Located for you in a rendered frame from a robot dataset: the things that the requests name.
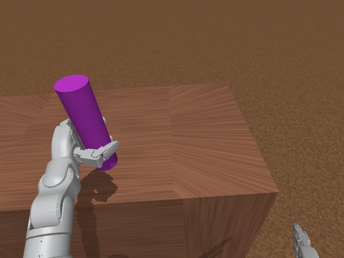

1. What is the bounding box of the left robot arm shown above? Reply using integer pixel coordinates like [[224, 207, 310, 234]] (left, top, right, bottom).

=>
[[23, 158, 81, 258]]

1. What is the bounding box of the left robot hand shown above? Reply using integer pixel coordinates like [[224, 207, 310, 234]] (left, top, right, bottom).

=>
[[51, 116, 120, 168]]

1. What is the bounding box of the right robot hand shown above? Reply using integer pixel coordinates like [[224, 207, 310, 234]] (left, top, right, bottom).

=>
[[293, 223, 319, 258]]

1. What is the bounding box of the can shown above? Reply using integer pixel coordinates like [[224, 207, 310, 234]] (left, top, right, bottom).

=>
[[54, 75, 118, 171]]

